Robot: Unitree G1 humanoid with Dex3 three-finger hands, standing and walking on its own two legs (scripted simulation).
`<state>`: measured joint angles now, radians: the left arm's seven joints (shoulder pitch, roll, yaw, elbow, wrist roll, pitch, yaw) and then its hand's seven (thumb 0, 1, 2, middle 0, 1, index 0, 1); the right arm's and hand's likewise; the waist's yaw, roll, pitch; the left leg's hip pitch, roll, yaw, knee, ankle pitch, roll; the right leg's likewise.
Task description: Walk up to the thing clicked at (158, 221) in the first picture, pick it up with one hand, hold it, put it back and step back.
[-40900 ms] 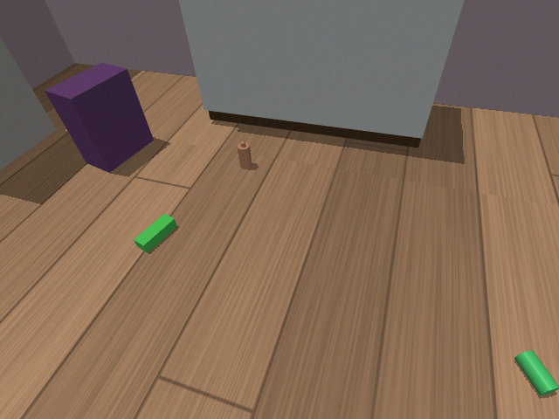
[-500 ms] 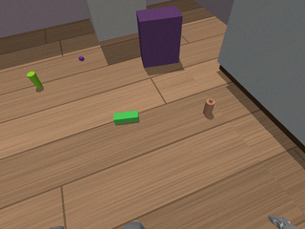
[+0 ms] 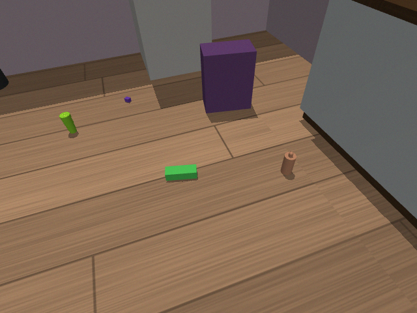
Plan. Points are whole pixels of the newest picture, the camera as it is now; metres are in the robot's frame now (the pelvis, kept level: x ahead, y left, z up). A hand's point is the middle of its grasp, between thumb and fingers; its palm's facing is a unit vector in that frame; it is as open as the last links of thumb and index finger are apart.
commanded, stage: step back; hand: left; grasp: from above
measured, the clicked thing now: (181, 172) +1.08 +0.27 -0.74
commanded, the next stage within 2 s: stand in 0.68 s
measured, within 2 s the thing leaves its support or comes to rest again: neither
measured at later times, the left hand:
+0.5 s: hand out of the picture +0.12 +0.27 -0.15, palm faces +0.03 -0.94 -0.35, open 7.4 cm
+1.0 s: hand out of the picture +0.14 +0.26 -0.14, palm faces +0.00 -0.94 -0.33, open 7.4 cm
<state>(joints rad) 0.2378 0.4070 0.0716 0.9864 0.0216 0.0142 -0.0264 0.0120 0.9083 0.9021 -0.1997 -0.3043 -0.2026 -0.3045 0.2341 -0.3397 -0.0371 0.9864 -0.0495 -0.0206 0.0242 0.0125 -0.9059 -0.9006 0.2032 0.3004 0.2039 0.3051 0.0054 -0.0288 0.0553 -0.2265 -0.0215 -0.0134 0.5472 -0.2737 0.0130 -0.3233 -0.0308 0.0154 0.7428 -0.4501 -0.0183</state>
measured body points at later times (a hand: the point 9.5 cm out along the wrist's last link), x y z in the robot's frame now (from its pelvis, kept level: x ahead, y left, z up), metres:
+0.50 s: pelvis +0.05 +0.01 +0.00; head +0.07 +0.02 +0.45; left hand +0.11 +0.32 -0.13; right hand +0.15 -0.29 -0.12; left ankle +0.07 +0.13 -0.73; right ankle +0.03 -0.12 -0.73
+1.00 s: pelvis +0.05 +0.01 +0.02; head +0.06 +0.02 +0.47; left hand +0.14 +0.31 -0.11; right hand +0.16 -0.28 -0.11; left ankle +0.07 +0.13 -0.73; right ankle +0.03 -0.12 -0.73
